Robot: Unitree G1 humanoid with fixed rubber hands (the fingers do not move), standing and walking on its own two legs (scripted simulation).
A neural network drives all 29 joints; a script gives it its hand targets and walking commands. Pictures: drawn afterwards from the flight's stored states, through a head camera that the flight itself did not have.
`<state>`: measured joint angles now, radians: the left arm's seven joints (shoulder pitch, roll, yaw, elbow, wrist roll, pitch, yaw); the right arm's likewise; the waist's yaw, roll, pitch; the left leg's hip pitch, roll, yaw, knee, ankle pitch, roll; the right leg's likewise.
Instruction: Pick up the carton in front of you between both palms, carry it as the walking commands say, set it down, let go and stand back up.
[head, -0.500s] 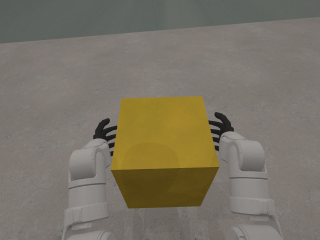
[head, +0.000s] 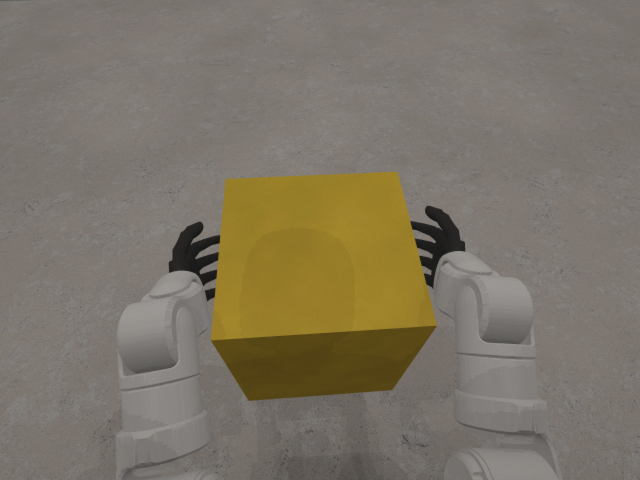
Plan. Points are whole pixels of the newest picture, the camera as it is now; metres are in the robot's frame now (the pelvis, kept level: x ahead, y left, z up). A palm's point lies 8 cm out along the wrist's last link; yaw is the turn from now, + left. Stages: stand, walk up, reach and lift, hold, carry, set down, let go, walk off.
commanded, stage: carry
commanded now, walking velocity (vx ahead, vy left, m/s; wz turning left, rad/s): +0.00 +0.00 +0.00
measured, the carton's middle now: (317, 295) +0.36 +0.02 +0.03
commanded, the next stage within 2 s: none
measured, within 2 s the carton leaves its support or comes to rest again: neither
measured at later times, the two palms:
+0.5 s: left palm (209, 255) +0.36 +0.14 +0.11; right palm (462, 242) +0.37 -0.16 +0.12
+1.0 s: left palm (233, 248) +0.36 +0.11 +0.13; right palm (487, 234) +0.37 -0.19 +0.13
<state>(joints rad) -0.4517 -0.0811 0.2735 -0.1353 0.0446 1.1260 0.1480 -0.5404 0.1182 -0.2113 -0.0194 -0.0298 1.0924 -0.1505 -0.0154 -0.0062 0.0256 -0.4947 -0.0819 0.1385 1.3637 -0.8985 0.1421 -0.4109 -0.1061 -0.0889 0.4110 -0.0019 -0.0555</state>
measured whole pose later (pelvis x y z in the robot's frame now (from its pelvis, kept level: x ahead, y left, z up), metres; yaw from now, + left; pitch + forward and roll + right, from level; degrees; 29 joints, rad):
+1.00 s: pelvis +0.03 -0.05 +0.01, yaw +3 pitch +3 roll +4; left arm -0.47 -0.08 0.24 -0.13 0.04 1.11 0.15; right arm -0.48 0.11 -0.21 -0.10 -0.03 1.09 -0.14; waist -0.03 -0.08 -0.02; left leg -0.42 -0.03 0.17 1.25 -0.89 0.05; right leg -0.39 -0.15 -0.15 0.45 -0.07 -0.03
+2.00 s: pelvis +0.02 -0.03 +0.01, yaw +2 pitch +4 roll +3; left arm -0.45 -0.08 0.27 -0.12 0.04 1.11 0.15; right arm -0.50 0.13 -0.21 -0.06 -0.04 1.09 -0.15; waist -0.04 -0.07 -0.02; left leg -0.48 -0.04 0.18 1.31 -0.90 0.09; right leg -0.42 -0.13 -0.12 0.43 -0.07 0.00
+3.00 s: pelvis +0.02 -0.05 +0.01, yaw +1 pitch +1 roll +5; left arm -0.47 -0.07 0.27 0.03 0.07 1.14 0.14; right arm -0.53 0.09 -0.19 0.10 -0.05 1.12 -0.14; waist -0.05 -0.07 -0.13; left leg -0.41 -0.06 0.17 1.28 -0.88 0.06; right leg -0.37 -0.14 -0.09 0.43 -0.07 -0.01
